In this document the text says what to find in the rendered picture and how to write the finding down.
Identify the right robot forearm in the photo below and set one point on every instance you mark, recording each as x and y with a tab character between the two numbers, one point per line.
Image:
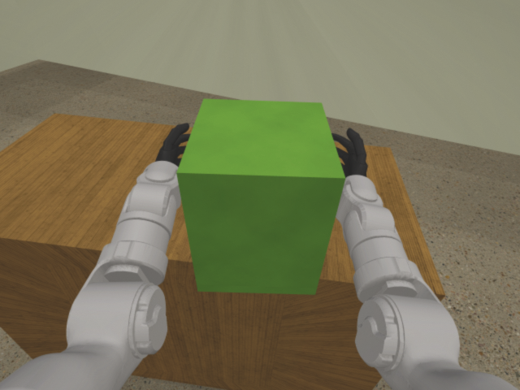
379	259

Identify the pedestal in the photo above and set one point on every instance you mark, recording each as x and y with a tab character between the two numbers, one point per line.
63	186

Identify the robot right upper arm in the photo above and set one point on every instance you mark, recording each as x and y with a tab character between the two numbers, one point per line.
413	344

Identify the robot left hand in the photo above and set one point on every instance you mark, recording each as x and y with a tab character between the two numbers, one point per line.
171	150

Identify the robot right hand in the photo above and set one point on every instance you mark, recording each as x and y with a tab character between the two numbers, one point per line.
355	159

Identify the left robot forearm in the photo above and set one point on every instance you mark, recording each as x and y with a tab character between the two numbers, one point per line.
137	251

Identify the robot left upper arm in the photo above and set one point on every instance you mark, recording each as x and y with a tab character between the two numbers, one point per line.
112	327

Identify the carton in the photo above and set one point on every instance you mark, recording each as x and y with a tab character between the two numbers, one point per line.
260	184

